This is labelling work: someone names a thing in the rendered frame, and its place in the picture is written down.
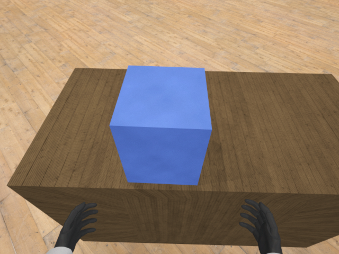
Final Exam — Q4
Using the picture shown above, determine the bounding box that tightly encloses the right robot hand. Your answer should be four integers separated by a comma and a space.
239, 199, 283, 254

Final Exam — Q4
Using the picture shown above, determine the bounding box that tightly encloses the pedestal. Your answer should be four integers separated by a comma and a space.
7, 68, 339, 248

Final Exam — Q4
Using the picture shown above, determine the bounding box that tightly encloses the carton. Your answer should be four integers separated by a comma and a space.
109, 65, 212, 185

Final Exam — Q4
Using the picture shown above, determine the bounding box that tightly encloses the left robot hand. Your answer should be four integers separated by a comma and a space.
54, 202, 98, 252

